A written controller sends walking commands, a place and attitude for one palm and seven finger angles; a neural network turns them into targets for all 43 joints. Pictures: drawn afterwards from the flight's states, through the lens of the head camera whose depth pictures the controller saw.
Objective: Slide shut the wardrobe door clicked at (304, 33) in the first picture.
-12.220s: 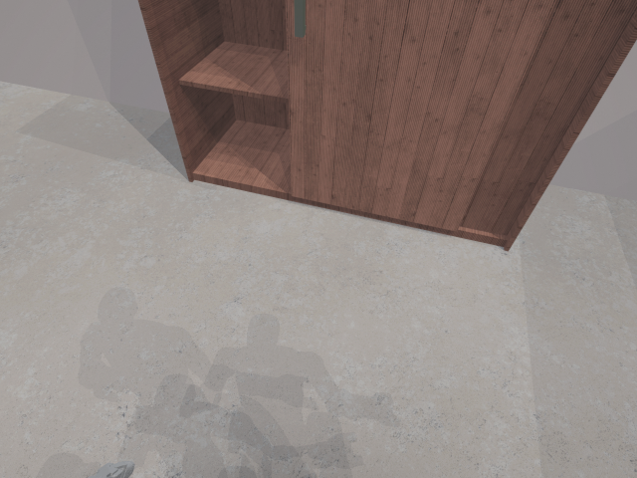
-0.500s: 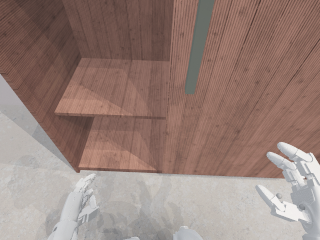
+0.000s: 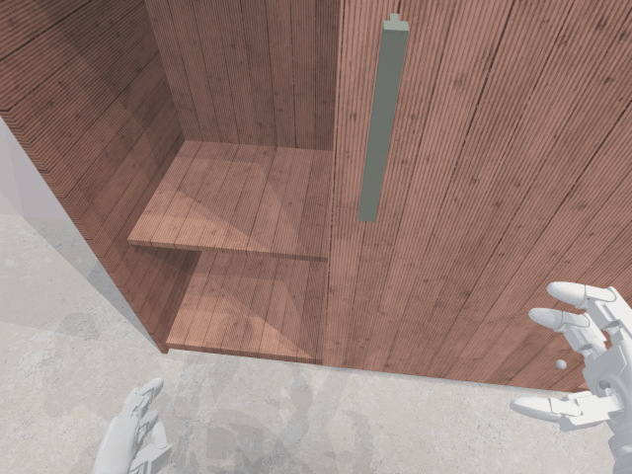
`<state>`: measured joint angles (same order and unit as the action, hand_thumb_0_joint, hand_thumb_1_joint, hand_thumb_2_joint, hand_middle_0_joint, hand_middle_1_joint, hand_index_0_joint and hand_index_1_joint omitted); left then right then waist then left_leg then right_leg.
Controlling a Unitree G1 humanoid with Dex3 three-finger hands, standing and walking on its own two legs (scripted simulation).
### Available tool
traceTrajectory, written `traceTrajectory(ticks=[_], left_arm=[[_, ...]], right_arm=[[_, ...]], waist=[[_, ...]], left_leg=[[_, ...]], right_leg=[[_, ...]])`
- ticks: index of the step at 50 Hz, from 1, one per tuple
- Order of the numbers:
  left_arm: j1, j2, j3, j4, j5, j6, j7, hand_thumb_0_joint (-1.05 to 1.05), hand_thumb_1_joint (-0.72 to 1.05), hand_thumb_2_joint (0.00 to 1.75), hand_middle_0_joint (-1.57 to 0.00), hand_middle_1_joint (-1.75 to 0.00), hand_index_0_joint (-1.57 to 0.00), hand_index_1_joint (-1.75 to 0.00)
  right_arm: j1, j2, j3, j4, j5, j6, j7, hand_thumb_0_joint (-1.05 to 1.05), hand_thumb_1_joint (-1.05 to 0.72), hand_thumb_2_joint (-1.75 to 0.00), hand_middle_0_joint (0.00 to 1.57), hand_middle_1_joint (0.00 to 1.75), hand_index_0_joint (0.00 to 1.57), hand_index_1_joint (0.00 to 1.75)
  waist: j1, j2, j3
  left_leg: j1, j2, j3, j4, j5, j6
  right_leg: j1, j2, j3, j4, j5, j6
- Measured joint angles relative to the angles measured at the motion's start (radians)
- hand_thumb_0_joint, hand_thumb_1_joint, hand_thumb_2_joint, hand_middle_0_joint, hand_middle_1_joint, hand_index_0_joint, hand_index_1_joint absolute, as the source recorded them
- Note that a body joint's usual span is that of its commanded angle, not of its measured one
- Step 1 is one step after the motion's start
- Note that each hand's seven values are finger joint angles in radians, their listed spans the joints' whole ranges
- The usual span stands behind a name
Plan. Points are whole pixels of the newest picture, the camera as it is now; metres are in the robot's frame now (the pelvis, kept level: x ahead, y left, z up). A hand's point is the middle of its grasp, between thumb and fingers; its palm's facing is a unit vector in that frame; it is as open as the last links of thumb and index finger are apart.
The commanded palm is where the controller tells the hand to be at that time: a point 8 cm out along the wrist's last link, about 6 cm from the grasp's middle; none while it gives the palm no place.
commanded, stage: raise the hand with hooked fingers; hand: right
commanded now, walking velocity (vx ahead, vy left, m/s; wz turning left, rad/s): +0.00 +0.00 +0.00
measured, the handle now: (378, 131) +0.52 -0.06 +0.18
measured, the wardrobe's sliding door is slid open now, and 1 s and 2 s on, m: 0.52 0.52 0.52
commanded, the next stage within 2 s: move the hooked fingers beside the handle in 0.92 s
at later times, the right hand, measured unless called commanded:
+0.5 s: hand out of the picture +0.26 -0.32 +0.18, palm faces +0.15 +0.99 -0.07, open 14.0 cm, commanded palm +0.22 -0.35 +0.16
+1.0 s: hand (630, 312) +0.26 -0.28 +0.16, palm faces +0.12 +0.99 -0.07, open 14.0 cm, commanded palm +0.22 -0.33 +0.16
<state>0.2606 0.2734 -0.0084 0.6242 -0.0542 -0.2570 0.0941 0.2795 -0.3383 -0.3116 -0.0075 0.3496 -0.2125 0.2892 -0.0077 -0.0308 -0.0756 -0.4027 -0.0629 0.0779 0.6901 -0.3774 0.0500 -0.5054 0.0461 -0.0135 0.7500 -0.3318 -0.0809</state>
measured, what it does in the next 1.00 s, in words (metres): stands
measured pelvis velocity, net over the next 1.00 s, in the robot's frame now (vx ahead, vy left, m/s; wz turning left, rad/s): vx -0.01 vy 0.00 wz -0.02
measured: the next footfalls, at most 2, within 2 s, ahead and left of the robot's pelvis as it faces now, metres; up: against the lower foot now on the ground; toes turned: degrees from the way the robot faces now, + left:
none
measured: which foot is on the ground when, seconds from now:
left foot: down 0.00-1.00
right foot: down 0.00-1.00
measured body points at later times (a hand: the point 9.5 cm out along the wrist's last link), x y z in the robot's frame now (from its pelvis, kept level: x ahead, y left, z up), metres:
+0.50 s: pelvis -0.01 -0.03 +0.02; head -0.02 -0.03 +0.47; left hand +0.17 +0.20 -0.05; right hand +0.25 -0.37 +0.18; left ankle -0.01 +0.09 -0.71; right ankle +0.03 -0.06 -0.71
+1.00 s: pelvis -0.01 +0.00 +0.02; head -0.02 +0.01 +0.47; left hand +0.17 +0.23 -0.05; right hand +0.25 -0.33 +0.17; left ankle -0.01 +0.09 -0.71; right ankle +0.03 -0.06 -0.71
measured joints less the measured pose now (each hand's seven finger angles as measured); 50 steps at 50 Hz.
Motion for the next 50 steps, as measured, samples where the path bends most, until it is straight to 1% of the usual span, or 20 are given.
traceTrajectory(ticks=[3, 5, 8, 11, 13, 16, 19, 21, 25, 29, 32, 36, 39, 41, 44, 47, 50], left_arm=[[-0.014, -0.013, -0.016, -0.005, 0.000, -0.011, -0.005, 0.02, 0.90, 0.90, -0.20, -0.30, -0.20, -0.30], [-0.023, -0.019, -0.028, -0.007, -0.003, -0.009, -0.006, 0.02, 0.90, 0.90, -0.20, -0.30, -0.20, -0.30], [-0.033, -0.025, -0.046, -0.016, -0.011, 0.000, -0.001, 0.02, 0.90, 0.90, -0.20, -0.30, -0.20, -0.30], [-0.039, -0.029, -0.060, -0.024, -0.014, 0.008, 0.006, 0.02, 0.90, 0.90, -0.20, -0.30, -0.20, -0.30], [-0.040, -0.032, -0.066, -0.025, -0.012, 0.009, 0.008, 0.02, 0.90, 0.90, -0.20, -0.30, -0.20, -0.30], [-0.038, -0.036, -0.073, -0.015, -0.004, 0.006, 0.010, 0.02, 0.90, 0.90, -0.20, -0.30, -0.20, -0.30], [-0.032, -0.036, -0.077, 0.002, -0.002, 0.004, 0.011, 0.02, 0.90, 0.90, -0.20, -0.30, -0.20, -0.30], [-0.029, -0.034, -0.078, 0.014, -0.004, 0.007, 0.014, 0.02, 0.90, 0.90, -0.20, -0.30, -0.20, -0.30], [-0.023, -0.022, -0.074, 0.022, -0.014, 0.018, 0.019, 0.02, 0.90, 0.90, -0.20, -0.30, -0.21, -0.30], [-0.018, -0.006, -0.063, 0.012, -0.020, 0.025, 0.013, 0.02, 0.90, 0.90, -0.20, -0.30, -0.20, -0.30], [-0.017, -0.002, -0.056, 0.009, -0.014, 0.024, 0.007, 0.02, 0.90, 0.90, -0.20, -0.30, -0.20, -0.30], [-0.010, -0.008, -0.053, 0.017, -0.001, 0.016, 0.004, 0.02, 0.90, 0.90, -0.20, -0.30, -0.20, -0.30], [-0.009, -0.013, -0.054, 0.028, -0.001, 0.013, 0.006, 0.02, 0.90, 0.90, -0.20, -0.30, -0.20, -0.30], [-0.013, -0.013, -0.055, 0.032, -0.005, 0.014, 0.010, 0.02, 0.90, 0.90, -0.20, -0.30, -0.20, -0.30], [-0.021, -0.010, -0.056, 0.032, -0.012, 0.017, 0.015, 0.02, 0.90, 0.90, -0.20, -0.30, -0.20, -0.30], [-0.027, -0.008, -0.056, 0.028, -0.016, 0.019, 0.017, 0.02, 0.90, 0.90, -0.20, -0.30, -0.20, -0.30], [-0.031, -0.009, -0.055, 0.025, -0.014, 0.017, 0.015, 0.02, 0.90, 0.90, -0.20, -0.30, -0.20, -0.30]], right_arm=[[-0.054, -0.012, -0.024, -0.010, 0.005, -0.003, -0.019, 0.00, 0.34, -0.36, 0.29, 1.10, 0.29, 1.10], [-0.099, -0.021, -0.037, 0.008, 0.011, 0.020, -0.013, 0.00, 0.38, -0.35, 0.29, 1.13, 0.30, 1.12], [-0.156, -0.041, -0.041, 0.058, 0.011, 0.099, 0.012, 0.00, 0.43, -0.33, 0.30, 1.16, 0.30, 1.15], [-0.197, -0.059, -0.037, 0.096, -0.001, 0.183, 0.034, -0.01, 0.46, -0.31, 0.30, 1.18, 0.30, 1.17], [-0.215, -0.066, -0.040, 0.100, -0.013, 0.214, 0.038, -0.01, 0.47, -0.31, 0.30, 1.19, 0.30, 1.18], [-0.238, -0.072, -0.056, 0.083, -0.022, 0.212, 0.033, -0.01, 0.48, -0.30, 0.30, 1.19, 0.30, 1.19], [-0.275, -0.084, -0.083, 0.079, -0.018, 0.194, 0.036, -0.01, 0.49, -0.30, 0.30, 1.20, 0.30, 1.19], [-0.310, -0.099, -0.102, 0.099, -0.015, 0.197, 0.045, -0.01, 0.49, -0.30, 0.30, 1.20, 0.30, 1.19], [-0.373, -0.134, -0.121, 0.172, -0.010, 0.249, 0.075, -0.01, 0.50, -0.30, 0.30, 1.20, 0.30, 1.19], [-0.360, -0.136, -0.108, 0.199, -0.012, 0.301, 0.095, -0.01, 0.50, -0.30, 0.30, 1.20, 0.30, 1.20], [-0.313, -0.112, -0.093, 0.157, -0.019, 0.294, 0.088, -0.01, 0.50, -0.30, 0.30, 1.20, 0.30, 1.19], [-0.270, -0.085, -0.097, 0.093, -0.024, 0.237, 0.057, -0.01, 0.50, -0.30, 0.30, 1.20, 0.30, 1.20], [-0.286, -0.085, -0.114, 0.095, -0.022, 0.207, 0.042, -0.01, 0.50, -0.30, 0.30, 1.20, 0.30, 1.20], [-0.310, -0.092, -0.123, 0.120, -0.019, 0.209, 0.043, -0.01, 0.50, -0.30, 0.30, 1.20, 0.31, 1.20], [-0.332, -0.104, -0.123, 0.161, -0.015, 0.238, 0.060, -0.01, 0.50, -0.30, 0.30, 1.20, 0.30, 1.20], [-0.324, -0.108, -0.110, 0.180, -0.010, 0.261, 0.081, -0.01, 0.50, -0.30, 0.30, 1.20, 0.30, 1.20], [-0.302, -0.098, -0.100, 0.169, -0.008, 0.258, 0.088, -0.01, 0.50, -0.30, 0.30, 1.20, 0.30, 1.20]], waist=[[-0.005, -0.001, 0.000], [-0.011, -0.007, 0.000], [-0.020, -0.017, 0.003], [-0.027, -0.021, 0.016], [-0.031, -0.018, 0.027], [-0.036, -0.009, 0.042], [-0.040, -0.002, 0.049], [-0.040, -0.001, 0.051], [-0.034, -0.006, 0.050], [-0.023, -0.013, 0.049], [-0.018, -0.010, 0.055], [-0.021, 0.003, 0.057], [-0.026, 0.006, 0.058], [-0.028, 0.001, 0.060], [-0.028, -0.013, 0.059], [-0.025, -0.025, 0.053], [-0.024, -0.028, 0.048]], left_leg=[[0.037, 0.007, 0.002, -0.025, 0.010, -0.007], [0.060, 0.012, 0.003, -0.043, 0.018, -0.013], [0.088, 0.020, 0.001, -0.071, 0.034, -0.021], [0.112, 0.028, -0.001, -0.098, 0.050, -0.028], [0.125, 0.032, -0.002, -0.113, 0.060, -0.031], [0.149, 0.036, -0.004, -0.136, 0.072, -0.034], [0.171, 0.039, -0.004, -0.158, 0.083, -0.036], [0.184, 0.041, -0.002, -0.170, 0.088, -0.036], [0.191, 0.045, 0.000, -0.184, 0.097, -0.037], [0.181, 0.047, -0.003, -0.183, 0.100, -0.038], [0.181, 0.044, -0.008, -0.184, 0.101, -0.037], [0.195, 0.039, -0.011, -0.191, 0.101, -0.031], [0.208, 0.035, -0.006, -0.197, 0.102, -0.026], [0.212, 0.034, -0.001, -0.200, 0.102, -0.022], [0.209, 0.032, 0.004, -0.201, 0.103, -0.018], [0.204, 0.028, 0.006, -0.202, 0.104, -0.013], [0.202, 0.022, 0.005, -0.201, 0.103, -0.007]], right_leg=[[0.034, 0.008, 0.003, -0.021, 0.010, -0.006], [0.055, 0.013, 0.004, -0.038, 0.019, -0.011], [0.084, 0.022, 0.003, -0.070, 0.036, -0.018], [0.110, 0.030, 0.002, -0.103, 0.056, -0.024], [0.126, 0.035, 0.001, -0.124, 0.068, -0.026], [0.152, 0.039, 0.001, -0.152, 0.083, -0.027], [0.175, 0.043, 0.003, -0.177, 0.095, -0.027], [0.187, 0.045, 0.005, -0.190, 0.101, -0.027], [0.197, 0.050, 0.008, -0.209, 0.114, -0.026], [0.190, 0.051, 0.005, -0.215, 0.120, -0.028], [0.193, 0.048, 0.000, -0.217, 0.120, -0.029], [0.208, 0.043, -0.001, -0.225, 0.119, -0.023], [0.219, 0.040, 0.004, -0.229, 0.120, -0.018], [0.222, 0.039, 0.009, -0.229, 0.121, -0.015], [0.218, 0.038, 0.014, -0.230, 0.124, -0.012], [0.212, 0.034, 0.016, -0.229, 0.125, -0.009], [0.210, 0.028, 0.016, -0.226, 0.121, -0.003]])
